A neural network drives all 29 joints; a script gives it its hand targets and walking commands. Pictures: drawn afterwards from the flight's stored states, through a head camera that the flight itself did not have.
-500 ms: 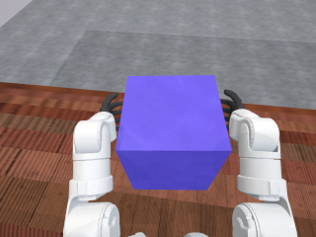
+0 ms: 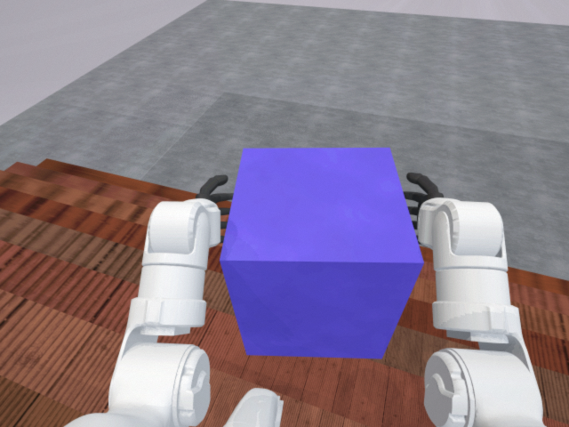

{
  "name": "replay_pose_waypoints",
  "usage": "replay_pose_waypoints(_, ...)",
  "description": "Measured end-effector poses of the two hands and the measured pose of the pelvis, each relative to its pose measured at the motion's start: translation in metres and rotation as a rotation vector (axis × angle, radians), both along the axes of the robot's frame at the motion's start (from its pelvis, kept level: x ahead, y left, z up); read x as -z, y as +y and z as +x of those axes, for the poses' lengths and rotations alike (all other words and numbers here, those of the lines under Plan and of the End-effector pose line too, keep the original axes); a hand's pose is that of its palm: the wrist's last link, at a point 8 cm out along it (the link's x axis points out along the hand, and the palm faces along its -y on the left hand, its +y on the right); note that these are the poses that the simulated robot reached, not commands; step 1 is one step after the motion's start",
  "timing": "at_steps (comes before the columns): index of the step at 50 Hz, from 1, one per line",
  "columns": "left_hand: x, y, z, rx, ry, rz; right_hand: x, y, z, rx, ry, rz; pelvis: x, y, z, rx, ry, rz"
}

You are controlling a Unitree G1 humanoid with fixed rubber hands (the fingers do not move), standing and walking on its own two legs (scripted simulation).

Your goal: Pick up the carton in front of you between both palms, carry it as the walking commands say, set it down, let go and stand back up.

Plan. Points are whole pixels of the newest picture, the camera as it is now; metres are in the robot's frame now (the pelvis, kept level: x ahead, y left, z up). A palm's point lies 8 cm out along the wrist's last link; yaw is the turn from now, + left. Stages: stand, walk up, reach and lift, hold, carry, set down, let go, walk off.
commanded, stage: carry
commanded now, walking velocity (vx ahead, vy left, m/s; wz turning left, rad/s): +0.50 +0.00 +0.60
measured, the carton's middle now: (314, 256) +0.35 +0.03 +0.06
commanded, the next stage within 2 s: none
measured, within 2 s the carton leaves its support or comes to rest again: neither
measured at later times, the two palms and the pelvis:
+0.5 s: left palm (271, 188) +0.71 +0.16 -0.14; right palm (384, 185) +0.75 -0.13 -0.13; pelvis +0.38 -0.01 -0.21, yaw +12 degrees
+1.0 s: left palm (248, 158) +1.00 +0.30 -0.27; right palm (324, 139) +1.14 +0.04 -0.27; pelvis +0.77 +0.00 -0.39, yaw +20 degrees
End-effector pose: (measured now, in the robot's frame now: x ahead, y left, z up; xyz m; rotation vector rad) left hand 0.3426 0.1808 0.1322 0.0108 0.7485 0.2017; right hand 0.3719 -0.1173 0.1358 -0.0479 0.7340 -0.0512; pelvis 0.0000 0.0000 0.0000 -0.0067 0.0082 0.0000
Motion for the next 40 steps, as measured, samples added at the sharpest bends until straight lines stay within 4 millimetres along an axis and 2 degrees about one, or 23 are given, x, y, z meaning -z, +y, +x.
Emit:
replay_pose_waypoints(3, 0.042, -0.007, 0.037, 0.005, 0.053, -0.01, 0.043, -0.007, 0.033, 0.019, 0.054, 0.005, 0.018, -0.004, 0.037, -0.012, 0.005, 0.001)
replay_pose_waypoints(7, 0.084, -0.014, 0.095, 0.007, 0.05, 0.001, 0.091, -0.014, 0.09, 0.036, 0.052, 0.033, 0.049, -0.003, 0.094, -0.03, 0.012, 0.006)
replay_pose_waypoints(11, 0.123, -0.015, 0.166, 0.009, -0.007, -0.012, 0.129, -0.017, 0.154, 0.056, -0.004, 0.046, 0.093, 0.002, 0.169, -0.064, -0.022, -0.012)
replay_pose_waypoints(13, 0.142, -0.024, 0.209, 0.045, -0.042, -0.014, 0.15, -0.026, 0.184, 0.086, -0.04, 0.031, 0.119, 0.004, 0.203, -0.084, -0.02, 0.018)
replay_pose_waypoints(15, 0.164, -0.035, 0.244, 0.065, -0.028, 0.001, 0.177, -0.036, 0.211, 0.104, -0.026, 0.038, 0.136, 0.008, 0.232, -0.108, -0.002, 0.027)
replay_pose_waypoints(19, 0.216, -0.039, 0.295, 0.049, 0.049, -0.004, 0.231, -0.042, 0.265, 0.101, 0.053, 0.049, 0.161, 0.008, 0.284, -0.144, 0.023, 0.054)
replay_pose_waypoints(21, 0.238, -0.034, 0.315, 0.015, 0.071, -0.007, 0.25, -0.035, 0.297, 0.071, 0.076, 0.047, 0.172, 0.004, 0.313, -0.159, 0.03, 0.053)
replay_pose_waypoints(24, 0.262, -0.021, 0.35, -0.044, 0.044, -0.018, 0.266, -0.021, 0.354, -0.003, 0.05, 0.024, 0.196, -0.008, 0.361, -0.189, 0.034, 0.046)
replay_pose_waypoints(28, 0.293, -0.007, 0.405, -0.129, -0.048, -0.033, 0.283, -0.002, 0.44, -0.104, -0.042, -0.004, 0.246, -0.029, 0.438, -0.232, 0.036, 0.065)
replay_pose_waypoints(30, 0.309, -0.002, 0.43, -0.166, -0.074, -0.009, 0.299, 0.007, 0.481, -0.15, -0.073, 0.007, 0.27, -0.036, 0.472, -0.243, 0.028, 0.022)
replay_pose_waypoints(36, 0.358, 0.024, 0.473, -0.319, -0.018, -0.011, 0.352, 0.048, 0.566, -0.29, -0.013, 0.02, 0.307, -0.052, 0.551, -0.329, 0.05, 0.02)
replay_pose_waypoints(40, 0.374, 0.047, 0.499, -0.405, 0.011, -0.015, 0.377, 0.079, 0.61, -0.363, 0.023, 0.032, 0.313, -0.05, 0.606, -0.377, 0.039, 0.009)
